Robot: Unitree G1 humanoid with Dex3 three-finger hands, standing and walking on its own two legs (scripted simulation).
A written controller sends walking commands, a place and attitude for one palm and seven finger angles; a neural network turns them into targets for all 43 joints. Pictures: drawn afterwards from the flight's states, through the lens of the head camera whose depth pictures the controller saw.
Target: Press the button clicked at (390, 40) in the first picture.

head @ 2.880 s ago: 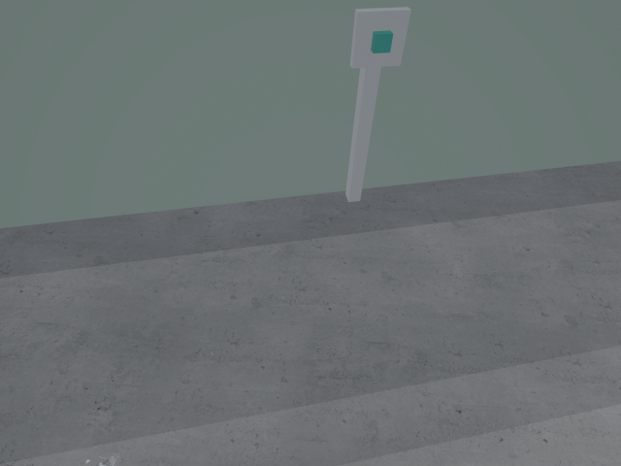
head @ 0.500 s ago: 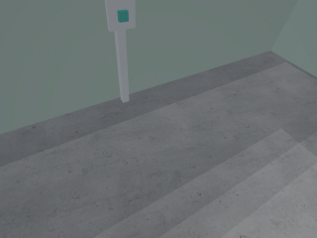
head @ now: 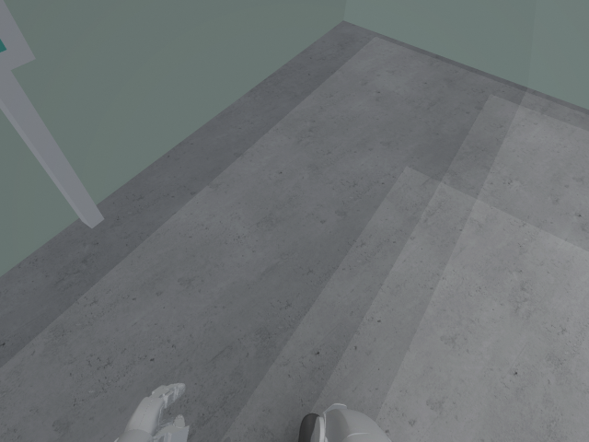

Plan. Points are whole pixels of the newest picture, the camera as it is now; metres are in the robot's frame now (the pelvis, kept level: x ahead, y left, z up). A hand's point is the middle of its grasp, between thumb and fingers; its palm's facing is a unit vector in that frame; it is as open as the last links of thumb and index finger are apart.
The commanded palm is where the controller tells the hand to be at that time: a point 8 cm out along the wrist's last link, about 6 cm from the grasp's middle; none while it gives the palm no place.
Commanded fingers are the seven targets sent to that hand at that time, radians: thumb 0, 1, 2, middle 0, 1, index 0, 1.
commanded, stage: walk to a spot facing it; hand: left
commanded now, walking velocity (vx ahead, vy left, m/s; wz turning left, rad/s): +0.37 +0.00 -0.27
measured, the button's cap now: out of the picture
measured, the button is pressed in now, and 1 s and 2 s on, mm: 0 0 0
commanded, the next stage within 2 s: turn to face it in 1.24 s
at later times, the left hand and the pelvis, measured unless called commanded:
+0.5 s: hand (148, 401) +0.21 +0.22 -0.18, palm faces -0.02 -0.98 -0.17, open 7.3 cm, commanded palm none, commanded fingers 0.00 0.90 0.90 -0.20 -0.30 -0.20 -0.30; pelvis +0.23 +0.03 +0.00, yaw -7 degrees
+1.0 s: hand (230, 211) +0.58 +0.12 -0.16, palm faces -0.31 -0.92 -0.23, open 7.3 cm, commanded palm none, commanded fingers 0.00 0.90 0.90 -0.20 -0.30 -0.20 -0.30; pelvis +0.43 -0.04 -0.01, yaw -18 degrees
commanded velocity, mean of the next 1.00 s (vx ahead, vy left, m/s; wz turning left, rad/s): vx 0.37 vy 0.00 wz -0.24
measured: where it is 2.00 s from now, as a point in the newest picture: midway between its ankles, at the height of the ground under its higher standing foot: (314, 279)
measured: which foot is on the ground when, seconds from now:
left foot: down 0.00-0.04, up 0.06-0.44, down 0.46-0.98, up 1.00-1.00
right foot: up 0.00-0.02, down 0.04-0.48, up 0.50-0.96, down 0.98-1.00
